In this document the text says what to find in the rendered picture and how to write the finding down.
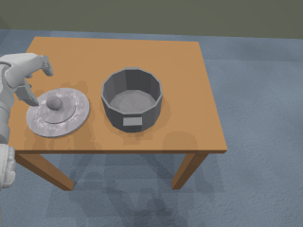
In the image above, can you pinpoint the robot left upper arm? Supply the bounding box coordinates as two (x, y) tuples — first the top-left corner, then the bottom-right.
(0, 144), (16, 227)

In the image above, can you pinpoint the left robot hand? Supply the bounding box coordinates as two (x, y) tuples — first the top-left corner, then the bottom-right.
(0, 53), (54, 107)

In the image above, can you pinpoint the robot left forearm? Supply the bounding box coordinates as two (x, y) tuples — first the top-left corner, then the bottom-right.
(0, 60), (25, 145)

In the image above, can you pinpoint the lid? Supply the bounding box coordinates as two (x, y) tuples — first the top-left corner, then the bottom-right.
(26, 88), (90, 138)

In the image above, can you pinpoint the pot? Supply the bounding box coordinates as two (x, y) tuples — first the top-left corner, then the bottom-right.
(100, 66), (163, 133)

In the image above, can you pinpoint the table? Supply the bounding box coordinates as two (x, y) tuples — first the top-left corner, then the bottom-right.
(7, 36), (228, 191)

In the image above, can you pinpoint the knob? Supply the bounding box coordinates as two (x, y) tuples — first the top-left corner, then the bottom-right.
(45, 96), (62, 111)

